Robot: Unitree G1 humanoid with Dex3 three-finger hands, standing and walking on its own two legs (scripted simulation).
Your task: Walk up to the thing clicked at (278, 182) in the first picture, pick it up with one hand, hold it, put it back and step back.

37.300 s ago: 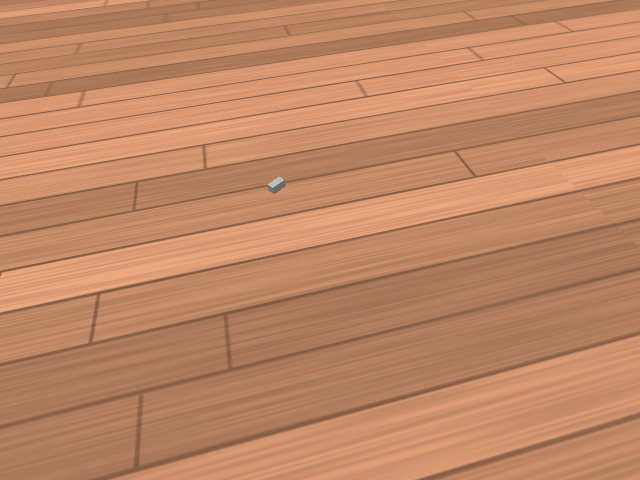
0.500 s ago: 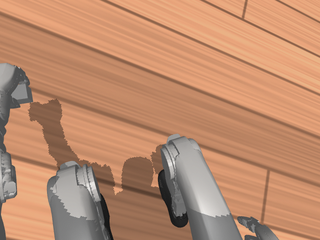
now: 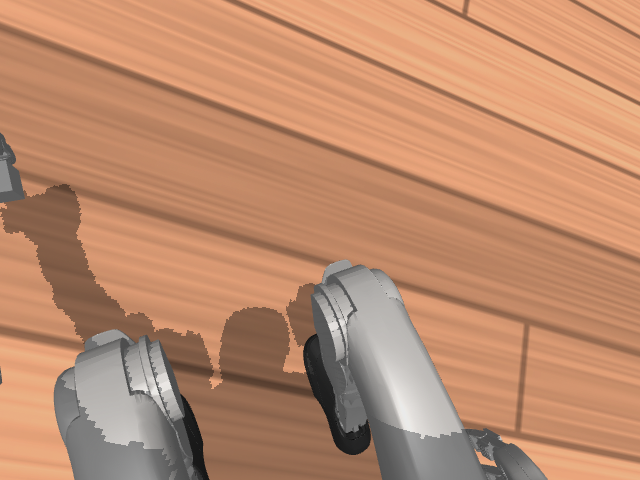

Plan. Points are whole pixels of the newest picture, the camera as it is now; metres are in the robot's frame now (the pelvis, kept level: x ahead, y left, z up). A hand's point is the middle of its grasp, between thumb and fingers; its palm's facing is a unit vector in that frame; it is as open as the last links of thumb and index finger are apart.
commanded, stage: lower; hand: left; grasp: from above
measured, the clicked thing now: out of the picture +0.52 +0.31 -0.20
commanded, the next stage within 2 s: rest in 0.34 s
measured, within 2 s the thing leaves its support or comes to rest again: rests again in 1.46 s
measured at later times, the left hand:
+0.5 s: hand out of the picture +0.50 +0.30 -0.21, palm faces -0.47 -0.04 -0.88, open 6.7 cm
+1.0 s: hand (14, 203) +0.51 +0.29 -0.25, palm faces -0.47 -0.05 -0.88, open 6.7 cm
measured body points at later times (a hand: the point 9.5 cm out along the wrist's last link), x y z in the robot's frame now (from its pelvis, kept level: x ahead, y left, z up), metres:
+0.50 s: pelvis +0.00 +0.00 -0.02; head +0.28 +0.09 +0.33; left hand +0.53 +0.30 -0.16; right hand +0.03 -0.27 -0.09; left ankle +0.07 +0.13 -0.30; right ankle +0.10 -0.13 -0.30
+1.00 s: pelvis +0.00 +0.00 -0.02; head +0.30 +0.10 +0.31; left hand +0.53 +0.29 -0.20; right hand +0.02 -0.26 -0.08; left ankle +0.07 +0.13 -0.30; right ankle +0.10 -0.13 -0.30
